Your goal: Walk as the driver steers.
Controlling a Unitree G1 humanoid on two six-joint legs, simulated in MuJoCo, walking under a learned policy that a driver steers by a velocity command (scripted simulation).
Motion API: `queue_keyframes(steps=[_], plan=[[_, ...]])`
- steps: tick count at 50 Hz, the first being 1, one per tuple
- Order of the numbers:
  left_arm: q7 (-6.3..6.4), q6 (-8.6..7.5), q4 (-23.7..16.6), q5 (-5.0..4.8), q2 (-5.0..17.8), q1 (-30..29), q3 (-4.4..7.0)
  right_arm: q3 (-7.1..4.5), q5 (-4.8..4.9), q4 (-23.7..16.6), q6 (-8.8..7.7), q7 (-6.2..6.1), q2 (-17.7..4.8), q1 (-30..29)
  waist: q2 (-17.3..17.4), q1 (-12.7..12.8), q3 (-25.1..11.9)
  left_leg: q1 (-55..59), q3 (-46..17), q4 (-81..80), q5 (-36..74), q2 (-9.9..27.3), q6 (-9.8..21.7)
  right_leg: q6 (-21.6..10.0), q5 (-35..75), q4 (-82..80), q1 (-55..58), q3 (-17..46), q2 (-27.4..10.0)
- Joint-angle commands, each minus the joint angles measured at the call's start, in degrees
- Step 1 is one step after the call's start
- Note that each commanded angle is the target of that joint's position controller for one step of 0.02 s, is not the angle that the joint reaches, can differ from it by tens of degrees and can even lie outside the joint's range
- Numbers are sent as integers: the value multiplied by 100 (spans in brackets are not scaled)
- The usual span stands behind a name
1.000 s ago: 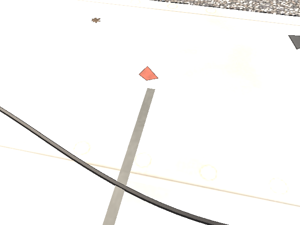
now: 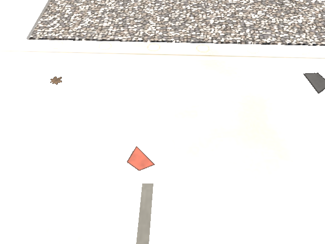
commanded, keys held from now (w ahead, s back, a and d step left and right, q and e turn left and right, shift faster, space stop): w+e+shift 0.60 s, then q+shift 0.40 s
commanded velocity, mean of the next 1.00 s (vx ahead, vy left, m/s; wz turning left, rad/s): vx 0.79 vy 0.00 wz -0.50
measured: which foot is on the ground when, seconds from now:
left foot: down 0.00-0.14, up 0.16-0.54, down 0.56-0.94, up 0.96-1.00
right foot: up 0.00-0.12, down 0.14-0.56, up 0.58-0.90, down 0.92-1.00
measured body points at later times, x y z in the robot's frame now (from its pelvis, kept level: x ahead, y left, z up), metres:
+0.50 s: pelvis +0.46 -0.02 +0.00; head +0.50 -0.04 +0.45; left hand +0.53 +0.26 -0.12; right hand +0.66 -0.30 -0.05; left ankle +0.73 +0.07 -0.69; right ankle +0.28 -0.02 -0.73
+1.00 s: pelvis +0.79 -0.15 -0.01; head +0.82 -0.18 +0.44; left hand +1.13 -0.11 -0.06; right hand +0.64 -0.40 -0.13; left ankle +0.76 +0.04 -0.67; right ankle +0.85 -0.30 -0.73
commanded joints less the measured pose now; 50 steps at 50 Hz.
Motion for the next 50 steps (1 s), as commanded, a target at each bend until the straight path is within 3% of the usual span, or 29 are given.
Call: queue_keyframes(steps=[1,3,5,6,7,8,9,10,12,14,18,24,26,27,28,29,30,31,33,36,37,39,42,45,46,47,48,49,50], plan=[[-56,-82,-463,-13,71,-626,-86,-2,39,-308,-127,-156,-644,-60,251,203,798,-1061,209,-497,5566,1433,-442,-180,467,-1033,1194,-710,377],[-48,-57,-392,10,318,-359,-33,-52,8,-350,-46,-346,-989,-19,581,426,366,-263,362,401,7755,1591,-581,-297,155,-1329,1672,-1028,824],[-22,1,-92,9,729,885,120,-168,-73,-495,129,-505,-1354,-328,869,1146,-345,-139,313,2277,9025,1816,-602,-468,-544,-1376,2966,-1017,1169],[31,40,270,8,1022,2135,272,-230,-145,-652,220,-507,-1478,-722,904,1723,-863,-570,157,3832,8948,1924,-529,-700,-973,-1442,4138,-701,1143],[130,69,502,-45,1249,3059,454,-314,-140,-766,291,-430,-1591,-1190,542,2270,-1049,-1477,218,6313,6724,1490,-430,-1055,-1287,-2050,5189,-89,839],[215,144,578,-117,1339,2469,505,-110,-230,-1133,155,-244,-696,-1572,-936,1487,-537,-3901,-188,8187,-268,450,-336,-1173,-923,-1458,5970,1089,182],[202,159,374,69,1831,2091,576,0,37,-1783,48,-182,-438,-1233,-1273,833,-1292,-5857,-1344,9265,-1032,234,-544,-2422,-1830,-2393,7159,4001,-812],[256,158,291,89,1463,2046,547,57,-53,-1905,-109,-134,-661,-1537,-286,943,-1084,-6295,-1868,8606,-524,530,-383,-2251,-3216,-3628,6855,4938,-1134],[310,104,328,73,945,1614,425,32,-185,-1879,-116,-73,-791,-1777,859,327,70,-5642,-1789,7325,-35,983,-349,-1536,-3043,-4167,4872,4008,-700],[366,-83,199,-3,893,1399,351,92,-400,-1908,172,-35,-714,-1684,911,-49,355,-5018,-1761,6691,-65,1248,-600,-1422,-2436,-4222,3595,3416,-295],[328,-283,80,-43,1164,1524,403,206,-282,-2509,339,57,-618,-2906,527,200,681,-4100,-1276,4361,1238,1302,-867,-1131,-1020,-4426,2273,2477,426],[264,-222,31,-109,1396,1979,542,212,-75,-2878,293,29,-784,-3494,-238,716,151,-3174,-1246,2096,2369,700,-573,-503,927,-3635,3814,2548,363],[283,-226,-58,-51,1653,1793,592,16,-51,-2658,249,-78,-1255,-2575,-246,237,-536,-2002,-1311,1929,1659,433,-463,-234,2236,-2356,4231,2592,351],[260,-244,-140,-33,1827,1465,624,-108,-41,-2421,221,-162,-1489,-1476,-219,-465,-1098,-784,-1300,1972,1323,544,-408,-119,2198,-1099,3855,2482,507],[241,-303,-314,-11,1412,1173,511,-269,-147,-2182,212,-290,-1878,-145,23,-1052,-1814,705,-1976,2247,23,1341,-283,-53,1021,626,2922,2214,751],[266,-311,-593,-241,352,1578,242,-355,-461,-2135,204,-299,-2261,103,1768,-606,-2415,2029,-4685,1454,-1772,3152,73,69,-3648,2446,1085,1571,1364],[309,-242,-764,-254,676,1762,170,-417,-361,-2195,249,-208,-2177,-531,2301,-192,-2413,1571,-6495,521,-2799,3380,328,-14,-3280,3069,350,1238,984],[315,-156,-601,-57,979,1307,212,-287,-301,-2291,266,-164,-1469,-1113,1316,-191,-1340,598,-5501,440,-2324,2949,375,36,-2627,2976,264,1053,628],[213,-90,-599,185,848,767,187,-132,-291,-1991,239,-74,-924,-1045,297,-135,-403,-668,-3558,880,2021,2314,421,239,-2469,2413,672,932,446],[173,-8,-797,230,446,852,63,-28,-73,-1416,8,36,-758,-582,748,216,-288,-1034,-2811,935,5092,2126,557,484,-3028,1549,759,1110,607],[232,-96,-898,-277,482,809,47,-98,300,-1601,-42,18,-900,-1398,1024,544,-272,-1096,-2589,905,5070,1931,655,535,-2946,997,771,990,239],[188,-265,-1083,-119,518,129,-81,-195,386,-1666,19,-85,-1285,-1603,591,417,-240,-1915,-2211,653,5032,1660,694,680,-1961,-579,1560,555,349],[98,-311,-1175,-71,662,-256,-82,-370,332,-1620,84,-172,-1798,-1283,761,370,-366,-2406,-2192,552,3945,1457,454,737,-246,-1839,3001,581,702],[259,-243,-1094,68,1090,-32,99,-370,354,-1666,145,-199,-1671,-1184,675,606,-439,-2280,-2283,1439,3672,1218,17,483,368,-2543,3795,742,639],[331,-233,-1035,148,1233,297,168,-332,342,-1725,171,-198,-1527,-1151,581,769,-635,-2524,-2199,2198,3442,929,-186,367,941,-2648,4390,775,428],[436,-202,-1009,290,1593,929,249,-201,233,-1956,198,-193,-1147,-1161,-166,973,-1318,-3490,-1937,3910,1463,466,-476,-9,3196,-2286,5704,1633,-739],[412,-58,-1153,400,1563,970,197,-41,277,-1850,274,-174,-643,155,-1505,494,-2622,-4396,-1862,5787,-2394,222,-673,-996,4858,-1940,6782,3087,-2568],[369,62,-1237,159,1253,782,171,-165,313,-1738,409,-170,-1225,398,-1117,470,-2850,-4420,-2032,6442,-2121,563,-743,-1037,3614,-2161,6374,3110,-2310],[364,111,-1259,-19,1021,510,135,-259,341,-1832,525,-205,-1404,-47,-790,421,-2119,-4885,-1793,6606,-1733,739,-824,-918,2370,-2428,5828,2607,-1997]])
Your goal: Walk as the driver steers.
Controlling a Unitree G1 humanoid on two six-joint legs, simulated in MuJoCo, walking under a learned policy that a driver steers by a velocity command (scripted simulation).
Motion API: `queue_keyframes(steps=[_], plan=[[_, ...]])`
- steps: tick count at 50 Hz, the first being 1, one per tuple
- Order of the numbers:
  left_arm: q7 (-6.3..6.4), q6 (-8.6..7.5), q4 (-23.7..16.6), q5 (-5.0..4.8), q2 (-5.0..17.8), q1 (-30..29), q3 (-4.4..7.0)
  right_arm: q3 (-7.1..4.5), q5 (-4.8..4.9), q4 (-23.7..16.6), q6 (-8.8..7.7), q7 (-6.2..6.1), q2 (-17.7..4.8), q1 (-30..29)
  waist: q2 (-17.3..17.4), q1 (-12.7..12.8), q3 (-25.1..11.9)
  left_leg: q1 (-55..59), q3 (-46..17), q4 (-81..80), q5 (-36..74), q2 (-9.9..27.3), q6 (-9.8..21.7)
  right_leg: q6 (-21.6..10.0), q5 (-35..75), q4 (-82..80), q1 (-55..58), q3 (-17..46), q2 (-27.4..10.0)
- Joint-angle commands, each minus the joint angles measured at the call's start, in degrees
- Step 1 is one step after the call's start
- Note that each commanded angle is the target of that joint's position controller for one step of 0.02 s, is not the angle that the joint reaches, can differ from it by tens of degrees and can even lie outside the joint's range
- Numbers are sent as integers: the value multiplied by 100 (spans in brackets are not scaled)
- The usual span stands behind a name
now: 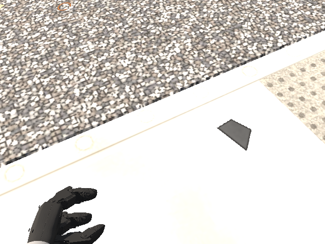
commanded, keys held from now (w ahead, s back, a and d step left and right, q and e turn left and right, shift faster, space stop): q+shift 0.50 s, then e+shift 0.06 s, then w+e+shift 0.20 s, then e+shift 0.24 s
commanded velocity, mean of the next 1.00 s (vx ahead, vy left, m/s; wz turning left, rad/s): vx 0.20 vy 0.00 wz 0.32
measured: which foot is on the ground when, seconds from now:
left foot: up 0.00-0.30, down 0.32-0.92, up 0.94-1.00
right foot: down 0.00-0.32, up 0.34-0.90, down 0.92-1.00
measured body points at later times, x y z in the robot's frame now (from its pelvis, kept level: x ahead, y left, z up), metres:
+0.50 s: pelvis +0.07 +0.05 +0.01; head +0.10 +0.10 +0.46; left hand +0.11 +0.39 -0.10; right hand +0.33 -0.15 -0.05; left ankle +0.07 +0.15 -0.72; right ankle +0.14 -0.10 -0.64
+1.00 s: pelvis +0.20 +0.03 +0.00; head +0.24 +0.00 +0.45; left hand +0.22 +0.34 -0.08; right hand +0.43 -0.19 -0.10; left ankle +0.08 +0.15 -0.66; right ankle +0.25 -0.05 -0.72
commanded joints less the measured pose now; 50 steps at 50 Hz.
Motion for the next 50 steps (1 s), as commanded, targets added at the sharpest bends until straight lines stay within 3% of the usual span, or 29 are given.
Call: queue_keyframes(steps=[1,2,3,6,10,13,15,16,17,18,19,20,21,22,23,25,28,29,31,34,39,41,43,45,46,47,48,49,50], plan=[[62,201,-51,-246,757,1123,336,-193,-14,-555,211,-107,-758,255,-615,751,-1715,-2409,131,1871,30,500,-252,-1448,2700,-703,3270,1696,-2142],[65,221,-61,-216,652,795,313,-241,-51,-574,351,-169,-755,213,-663,566,-1303,-2243,160,1893,238,631,-349,-1378,2133,-993,2533,1375,-1987],[75,226,-41,-121,725,541,354,-250,-66,-626,481,-196,-662,264,-811,376,-1041,-1867,222,1904,450,702,-398,-1345,1735,-1294,1771,1042,-1888],[152,152,47,-73,762,283,445,-239,-107,-903,611,-205,-369,-26,-761,278,-847,-1519,366,1279,1082,810,-338,-1314,1359,-1631,1161,256,-1815],[268,173,163,-163,952,202,561,-192,-122,-1157,603,10,-260,-558,-678,372,-1018,-829,534,-269,2027,880,-54,-1123,1097,-1521,1280,-443,-1861],[210,214,307,-292,1142,395,663,-260,-105,-1316,664,172,-435,-836,-760,477,-970,-478,834,-1081,1969,710,171,-909,837,-1264,1594,-666,-2031],[159,245,395,-407,1132,453,692,-334,-123,-1318,693,203,-479,-745,-584,369,-941,21,1066,-1978,2253,469,421,-544,380,-728,1638,-899,-1971],[128,272,507,-433,974,702,674,-415,-175,-1270,691,156,-611,-612,-260,363,-859,405,966,-2377,2573,321,618,-243,-260,-154,1401,-1080,-1722],[96,340,572,-306,768,1004,642,-591,-213,-1279,654,66,-1185,-386,1082,406,-555,916,-290,-3172,4419,997,1017,240,-1498,1384,475,-1582,-1105],[120,368,164,-83,672,813,584,-679,-324,-1552,557,41,-1908,-529,2465,652,-512,1510,-2637,-3504,5115,2157,2088,652,-3360,3100,-1408,-1128,-193],[164,346,62,-86,922,301,640,-646,-419,-1613,399,136,-1720,-398,1602,199,-1086,1476,-2808,-3760,4462,2237,2340,508,-3237,3925,-1622,-18,-59],[198,330,16,-220,964,199,663,-599,-390,-1598,285,164,-1601,-514,1194,317,-986,1395,-2452,-3807,3949,1975,2065,317,-2707,3975,-1675,221,-81],[258,322,137,-219,967,382,685,-561,-246,-1639,272,117,-1409,-859,778,554,-887,1266,-2071,-3722,3582,1674,1712,241,-2156,3755,-1657,338,-191],[300,327,202,-163,1046,489,708,-488,-140,-1734,330,54,-1196,-1173,741,680,-872,1081,-1855,-3637,3568,1559,1529,251,-1823,3521,-1531,397,-240],[291,322,244,-131,1042,567,716,-436,-145,-1838,384,-14,-1087,-1378,789,778,-965,802,-1653,-3581,3765,1387,1452,284,-1585,3446,-1176,367,-175],[242,293,326,-164,885,672,673,-415,-199,-1925,451,-100,-1021,-1410,695,814,-1149,740,-1528,-3496,3910,1149,1393,366,-1277,3028,-857,345,40],[190,344,523,-217,721,854,550,-325,-231,-1933,454,-157,-847,-1385,649,672,-1357,986,-1236,-3309,4188,1241,1406,531,-1094,2281,-553,217,-76],[135,346,560,-229,686,934,508,-280,-217,-1862,443,-143,-738,-1251,648,585,-1496,933,-1216,-3500,2898,1213,1424,524,-989,2034,-341,130,-162],[-14,297,510,-312,700,938,477,-244,-211,-1695,368,-41,-793,-1010,1100,418,-1262,689,-1597,-4041,371,1335,1483,416,-981,1668,-192,-117,-233],[-104,162,376,-403,929,763,514,-260,-296,-1558,197,37,-998,-952,1081,296,-579,670,-1971,-4425,-543,1713,1521,74,-1125,1435,-613,-111,-364],[-153,38,329,-418,756,985,455,-275,-212,-1333,-63,71,-924,-908,798,305,-304,1306,-1414,-4555,-88,1915,1361,-260,-1389,1251,-1052,-72,-583],[-178,60,307,-375,707,1078,441,-296,-211,-1293,-49,110,-916,-1095,605,369,-135,1059,-789,-4424,748,1748,1278,-274,-1468,927,-586,-311,-552],[-200,101,316,-364,714,1379,461,-323,-194,-1291,41,123,-937,-1386,456,586,-219,640,-177,-4040,1466,1590,1164,-250,-976,557,211,-650,-395],[-169,165,476,-355,846,2052,570,-297,-177,-1304,136,88,-756,-1534,281,854,-414,209,398,-3050,1972,1290,851,-331,-629,241,1127,-854,-14],[-102,183,541,-358,1222,2577,736,-228,-235,-1386,161,49,-470,-1582,-383,982,-575,-279,973,-1536,2289,876,474,-611,-452,-164,1786,-53,-263],[-30,172,369,-367,2156,2937,952,-104,-413,-1770,123,36,-145,-1775,-2126,959,-553,-2244,1259,681,395,-188,-173,-1593,292,-1034,2802,2842,-1564],[-111,105,234,-252,2024,3192,887,-89,-327,-1836,-11,50,-245,-1867,-1867,1205,-963,-3265,198,1497,-414,-360,-110,-2100,-123,-1605,3604,4071,-1925],[-113,54,135,-232,1718,2988,823,-136,-184,-1775,-114,94,-465,-1904,-1329,1140,-857,-3564,-70,1743,-99,-81,22,-1946,-6,-1453,3727,3705,-1880],[-73,65,13,-308,1528,2679,777,-162,-194,-1702,-156,105,-552,-1955,-761,1016,-796,-3482,-78,1559,368,100,96,-1697,406,-1259,3508,3147,-1641]])
Velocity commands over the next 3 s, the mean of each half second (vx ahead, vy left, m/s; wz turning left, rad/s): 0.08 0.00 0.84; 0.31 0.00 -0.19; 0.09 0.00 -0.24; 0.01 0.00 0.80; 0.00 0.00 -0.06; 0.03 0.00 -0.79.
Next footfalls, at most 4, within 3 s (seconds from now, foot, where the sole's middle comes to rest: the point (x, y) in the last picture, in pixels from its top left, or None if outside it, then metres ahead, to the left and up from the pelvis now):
0.32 left None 0.11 0.16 -0.76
0.92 right None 0.29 -0.04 -0.76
1.38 left None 0.44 0.16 -0.76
1.74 right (171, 227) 0.50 -0.05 -0.76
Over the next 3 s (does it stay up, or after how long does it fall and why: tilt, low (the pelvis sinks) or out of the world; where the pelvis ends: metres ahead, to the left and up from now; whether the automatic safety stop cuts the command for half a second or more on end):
stays up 0.43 0.04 0.02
